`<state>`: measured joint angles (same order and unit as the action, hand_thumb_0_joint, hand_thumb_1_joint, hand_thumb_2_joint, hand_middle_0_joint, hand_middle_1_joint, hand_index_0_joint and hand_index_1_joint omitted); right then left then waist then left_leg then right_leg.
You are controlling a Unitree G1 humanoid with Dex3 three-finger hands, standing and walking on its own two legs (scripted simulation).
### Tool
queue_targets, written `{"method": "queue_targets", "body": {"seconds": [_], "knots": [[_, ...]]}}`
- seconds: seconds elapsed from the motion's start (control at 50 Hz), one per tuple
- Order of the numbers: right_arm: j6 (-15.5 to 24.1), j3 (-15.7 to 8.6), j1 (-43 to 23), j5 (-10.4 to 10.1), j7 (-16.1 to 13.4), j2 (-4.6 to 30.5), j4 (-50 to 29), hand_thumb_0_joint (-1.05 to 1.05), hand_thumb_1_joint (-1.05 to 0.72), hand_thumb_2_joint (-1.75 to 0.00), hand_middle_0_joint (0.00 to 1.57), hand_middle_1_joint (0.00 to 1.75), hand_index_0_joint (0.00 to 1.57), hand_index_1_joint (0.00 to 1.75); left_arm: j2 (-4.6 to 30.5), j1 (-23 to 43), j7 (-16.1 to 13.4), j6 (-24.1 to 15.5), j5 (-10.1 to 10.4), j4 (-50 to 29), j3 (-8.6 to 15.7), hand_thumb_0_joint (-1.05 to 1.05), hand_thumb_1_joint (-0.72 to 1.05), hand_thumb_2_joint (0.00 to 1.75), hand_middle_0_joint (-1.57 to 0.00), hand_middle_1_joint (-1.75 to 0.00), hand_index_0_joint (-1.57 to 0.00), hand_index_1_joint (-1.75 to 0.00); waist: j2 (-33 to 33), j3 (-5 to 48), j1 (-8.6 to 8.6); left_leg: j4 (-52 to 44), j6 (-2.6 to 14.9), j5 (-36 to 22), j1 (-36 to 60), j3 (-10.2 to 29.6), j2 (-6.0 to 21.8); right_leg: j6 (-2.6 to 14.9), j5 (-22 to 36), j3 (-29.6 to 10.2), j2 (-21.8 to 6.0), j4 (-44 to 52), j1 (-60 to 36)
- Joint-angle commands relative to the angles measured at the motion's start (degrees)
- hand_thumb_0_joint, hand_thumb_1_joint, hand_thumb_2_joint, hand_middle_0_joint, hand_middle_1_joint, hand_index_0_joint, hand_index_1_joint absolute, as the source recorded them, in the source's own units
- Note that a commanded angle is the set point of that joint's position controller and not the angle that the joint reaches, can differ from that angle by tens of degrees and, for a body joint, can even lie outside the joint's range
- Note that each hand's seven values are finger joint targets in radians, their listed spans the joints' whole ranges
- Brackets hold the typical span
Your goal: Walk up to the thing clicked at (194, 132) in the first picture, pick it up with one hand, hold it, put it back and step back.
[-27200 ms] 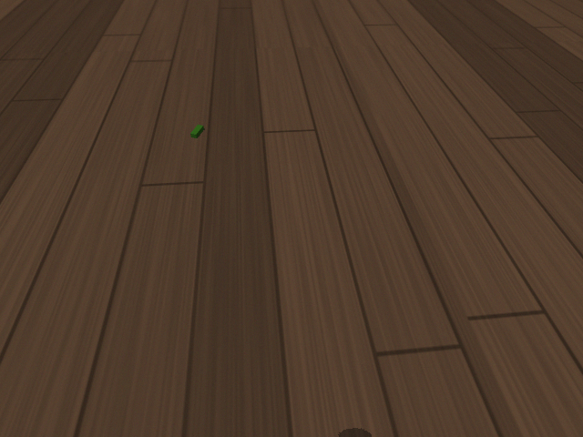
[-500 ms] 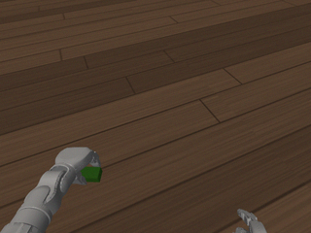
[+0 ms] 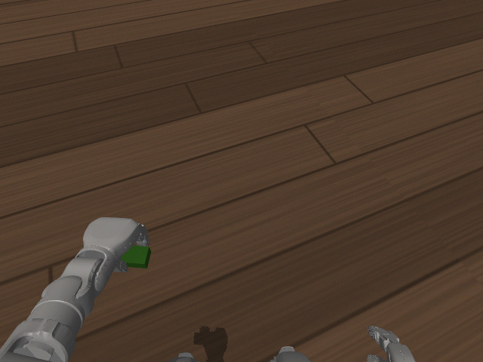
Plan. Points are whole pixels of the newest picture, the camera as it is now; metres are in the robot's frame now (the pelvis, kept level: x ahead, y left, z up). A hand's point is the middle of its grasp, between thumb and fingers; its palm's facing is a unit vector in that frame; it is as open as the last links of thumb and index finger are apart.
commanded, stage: crouch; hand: left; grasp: from above
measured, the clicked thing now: (124, 255) +0.34 +0.23 -0.11
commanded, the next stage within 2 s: lower in 1.72 s
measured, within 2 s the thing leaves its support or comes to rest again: neither
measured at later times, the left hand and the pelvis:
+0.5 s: hand (145, 268) +0.38 +0.24 -0.32, palm faces -0.45 +0.05 -0.89, open 6.7 cm; pelvis -0.05 +0.01 -0.20, yaw -1 degrees
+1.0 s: hand (155, 275) +0.42 +0.25 -0.48, palm faces -0.45 +0.02 -0.89, open 6.6 cm; pelvis -0.06 +0.01 -0.33, yaw -2 degrees
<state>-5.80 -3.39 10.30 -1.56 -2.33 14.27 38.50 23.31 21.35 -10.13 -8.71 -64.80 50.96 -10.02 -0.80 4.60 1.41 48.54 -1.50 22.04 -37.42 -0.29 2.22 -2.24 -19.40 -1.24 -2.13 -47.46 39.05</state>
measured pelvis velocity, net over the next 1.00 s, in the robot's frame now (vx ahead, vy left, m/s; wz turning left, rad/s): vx -0.06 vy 0.01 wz -0.04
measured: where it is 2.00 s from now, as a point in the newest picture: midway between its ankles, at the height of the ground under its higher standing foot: outside the picture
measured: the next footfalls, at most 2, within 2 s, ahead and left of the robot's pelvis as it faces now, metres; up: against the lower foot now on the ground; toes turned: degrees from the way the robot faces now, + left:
none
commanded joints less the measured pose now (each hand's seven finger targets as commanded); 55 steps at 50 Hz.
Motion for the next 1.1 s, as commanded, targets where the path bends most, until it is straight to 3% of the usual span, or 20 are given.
{"method": "queue_targets", "body": {"seconds": [0.0, 0.16, 0.22, 0.3, 0.36, 0.42, 0.52, 0.54, 0.6, 0.62, 0.66, 0.68, 0.76, 0.82, 0.84, 0.88, 0.92, 0.98, 1.02, 1.08], "knots": [[1.88, -3.38, 3.59, 1.17, -0.07, 8.40, -3.83, 0.00, -0.91, -0.90, 0.20, 0.30, 0.20, 0.30, 9.68, 22.78, -7.14, 0.40, -1.68, 0.00, 3.92, 0.00, 0.81, 0.23, -1.16, -0.27, -1.19, -0.23, 0.79, 19.04, 2.68, 6.87, 1.49, -9.06, -3.70, -1.79, -3.11, 2.88, 7.11, 1.49, 3.01, -4.50, 4.04], [3.85, -4.36, 6.75, 3.03, 0.09, 9.78, -2.29, 0.00, -0.90, -0.90, 0.20, 0.30, 0.20, 0.30, 13.10, 31.48, -11.33, 1.48, -3.77, 6.66, 6.42, 0.00, 0.73, 0.21, -1.09, -0.25, -1.13, -0.22, -3.34, 30.05, 4.33, 22.35, 1.94, -2.88, -21.02, 0.31, -2.86, 3.71, 0.83, 2.74, 3.00, -21.57, 21.46], [4.44, -4.96, 7.56, 3.48, 0.12, 10.21, -2.26, 0.00, -0.90, -0.90, 0.20, 0.30, 0.20, 0.30, 16.28, 34.93, -11.49, 1.93, -3.97, 2.46, 8.48, 0.00, 0.77, 0.22, -1.12, -0.26, -1.16, -0.22, -6.89, 37.60, 3.96, 26.44, 1.67, -2.91, -22.58, 0.90, -2.56, 4.06, 0.18, 2.96, 2.67, -26.81, 25.57], [5.02, -4.84, 8.33, 3.81, 0.03, 10.20, -1.48, 0.00, -0.90, -0.90, 0.20, 0.30, 0.20, 0.30, 16.39, 37.55, -10.96, 3.27, -3.53, 6.69, 9.04, 0.00, 0.72, 0.26, -1.08, -0.27, -1.12, -0.24, -4.14, 35.30, 6.20, 29.95, 1.78, 4.19, -31.61, 1.86, -2.39, 4.05, -5.51, 3.54, 2.91, -30.83, 32.02], [5.74, -4.59, 8.63, 4.13, 0.27, 10.57, -1.12, 0.00, -0.90, -0.90, 0.20, 0.30, 0.20, 0.30, 19.50, 37.82, -10.03, 3.05, -3.36, 8.70, 10.83, 0.00, 0.74, 0.20, -1.08, -0.25, -1.13, -0.21, -5.07, 36.98, 5.98, 33.64, 1.79, 6.70, -35.63, 2.10, -2.68, 4.26, -8.25, 3.67, 2.73, -34.96, 36.26], [6.63, -4.28, 9.35, 4.42, 1.05, 10.74, -0.73, 0.00, -0.90, -0.90, 0.20, 0.30, 0.20, 0.30, 18.30, 40.13, -8.47, 1.58, -2.61, 10.08, 10.43, 0.00, 0.79, 0.23, -1.10, -0.30, -1.15, -0.25, -3.54, 36.93, 8.12, 38.48, 2.29, 8.50, -41.13, 2.65, -2.88, 4.13, -9.66, 4.22, 2.63, -38.39, 41.09], [7.86, -2.80, 10.32, 4.83, 2.84, 10.78, -0.01, 0.00, -0.90, -0.90, 0.20, 0.30, 0.20, 0.30, 21.00, 41.60, -7.97, -1.47, -4.36, 11.75, 11.27, 0.00, 0.85, 0.25, -1.12, -0.35, -1.19, -0.29, -5.79, 39.18, 8.72, 45.00, 2.33, 8.62, -46.38, 3.05, -3.18, 4.19, -9.78, 5.12, 2.34, -44.90, 47.87], [8.07, -3.10, 10.11, 4.97, 3.17, 11.01, -0.11, 0.00, -0.90, -0.90, 0.20, 0.30, 0.20, 0.30, 22.31, 44.10, -8.33, -2.31, -4.31, 8.77, 12.05, 0.00, 0.86, 0.23, -1.13, -0.33, -1.19, -0.27, -7.30, 41.39, 8.36, 46.20, 2.31, 8.83, -46.61, 2.68, -3.27, 4.29, -9.88, 4.95, 2.47, -45.89, 48.09], [8.43, -2.42, 10.65, 5.68, 3.90, 11.38, 0.83, 0.00, -0.90, -0.90, 0.20, 0.30, 0.20, 0.30, 24.47, 48.56, -9.40, -3.64, -6.34, 8.23, 12.78, 0.00, 0.86, 0.24, -1.14, -0.33, -1.20, -0.27, -12.12, 43.70, 9.22, 49.03, 1.63, 7.45, -45.57, 3.42, -3.05, 4.54, -8.81, 5.65, 2.32, -50.43, 53.52], [8.39, -2.82, 11.00, 5.93, 4.11, 12.44, 1.21, 0.00, -0.90, -0.90, 0.20, 0.30, 0.20, 0.30, 25.99, 46.79, -10.06, -3.52, -7.13, 10.49, 14.05, 0.00, 0.87, 0.23, -1.15, -0.32, -1.21, -0.26, -12.76, 42.90, 8.72, 49.81, 1.43, 6.43, -44.79, 3.77, -2.92, 4.50, -8.33, 5.91, 2.04, -51.65, 55.65], [8.69, -2.60, 11.25, 6.58, 4.99, 12.15, 1.64, 0.00, -0.90, -0.90, 0.20, 0.30, 0.20, 0.30, 22.77, 48.25, -10.78, -3.36, -7.03, 11.19, 12.79, 0.00, 0.85, 0.20, -1.13, -0.30, -1.19, -0.24, -14.49, 42.43, 9.89, 51.51, 1.24, 4.87, -44.92, 3.85, -2.78, 4.61, -7.29, 6.40, 1.86, -53.60, 58.15], [8.70, -2.96, 11.28, 6.63, 5.03, 12.70, 1.97, 0.00, -0.90, -0.90, 0.20, 0.30, 0.20, 0.30, 24.84, 51.63, -11.30, -3.40, -7.10, 9.05, 13.74, 0.00, 0.81, 0.21, -1.11, -0.29, -1.17, -0.24, -15.45, 44.69, 9.78, 52.13, 1.26, 5.05, -44.59, 3.86, -2.75, 4.65, -7.12, 6.53, 1.88, -54.45, 58.57], [8.78, -2.85, 11.83, 7.17, 6.12, 12.80, 2.04, 0.00, -0.91, -0.90, 0.20, 0.30, 0.20, 0.30, 24.85, 48.72, -11.46, -2.40, -7.45, 14.03, 13.70, 0.00, 0.79, 0.22, -1.11, -0.28, -1.16, -0.23, -13.54, 44.39, 10.65, 56.47, 1.88, 3.83, -49.10, 2.28, -3.15, 4.31, -5.44, 6.65, 1.96, -56.72, 57.21], [8.61, -2.81, 12.12, 7.36, 6.62, 13.30, 2.18, 0.00, -0.91, -0.90, 0.20, 0.30, 0.20, 0.30, 27.50, 52.10, -10.99, -2.41, -7.15, 11.50, 14.78, 0.00, 0.80, 0.24, -1.12, -0.28, -1.16, -0.24, -14.06, 46.98, 10.81, 59.15, 2.21, 1.97, -50.75, 1.60, -3.28, 4.05, -3.45, 6.55, 2.00, -58.51, 56.42], [8.53, -2.70, 11.85, 7.42, 6.86, 12.89, 1.92, 0.00, -0.91, -0.90, 0.20, 0.30, 0.20, 0.30, 27.10, 49.85, -10.85, -2.20, -7.13, 13.60, 14.62, 0.00, 0.81, 0.24, -1.12, -0.28, -1.17, -0.23, -14.21, 45.99, 10.52, 59.46, 2.00, 1.91, -50.64, 1.74, -3.19, 4.16, -3.84, 6.68, 2.09, -59.25, 57.20], [8.37, -2.51, 12.00, 7.64, 7.19, 13.07, 2.21, 0.00, -0.91, -0.90, 0.20, 0.30, 0.20, 0.30, 26.15, 50.69, -10.60, -2.26, -6.95, 15.60, 14.12, 0.00, 0.82, 0.26, -1.13, -0.29, -1.18, -0.24, -12.61, 42.95, 11.89, 60.95, 2.31, 3.44, -54.06, 1.63, -3.14, 3.94, -4.54, 6.81, 2.19, -59.68, 58.28], [8.19, -2.26, 11.66, 7.49, 7.29, 13.54, 2.27, 0.00, -0.91, -0.90, 0.20, 0.30, 0.20, 0.30, 29.14, 53.45, -10.52, -2.68, -7.01, 13.50, 15.21, 0.00, 0.80, 0.23, -1.12, -0.27, -1.16, -0.23, -14.39, 43.78, 10.96, 61.43, 2.13, 3.75, -54.67, 1.90, -3.22, 4.18, -5.13, 6.95, 2.07, -61.38, 59.91], [7.88, -2.03, 11.77, 7.76, 7.73, 13.70, 2.03, 0.00, -0.91, -0.90, 0.20, 0.30, 0.20, 0.30, 27.70, 51.36, -10.13, -2.91, -7.69, 18.12, 14.33, 0.00, 0.81, 0.23, -1.12, -0.29, -1.17, -0.24, -12.74, 41.35, 12.21, 63.27, 2.31, 4.77, -56.34, 1.71, -3.33, 4.08, -5.97, 7.16, 2.33, -62.03, 61.36], [7.85, -1.69, 11.04, 7.86, 7.94, 13.56, 2.07, 0.00, -0.91, -0.90, 0.20, 0.30, 0.20, 0.30, 29.57, 54.14, -10.13, -3.57, -7.18, 16.34, 14.86, 0.00, 0.81, 0.21, -1.12, -0.28, -1.17, -0.23, -13.51, 41.78, 11.92, 64.17, 2.54, 5.67, -58.82, 1.20, -3.66, 4.12, -6.51, 6.96, 2.56, -62.95, 60.89], [7.67, -1.20, 11.45, 8.20, 8.39, 13.82, 2.17, 0.00, -0.91, -0.90, 0.20, 0.30, 0.20, 0.30, 29.58, 53.71, -9.88, -4.10, -7.92, 18.94, 14.59, 0.00, 0.84, 0.23, -1.13, -0.31, -1.18, -0.25, -13.28, 40.69, 12.59, 65.51, 2.42, 5.26, -59.39, 1.45, -3.53, 4.12, -6.51, 7.44, 2.63, -64.47, 62.37]]}}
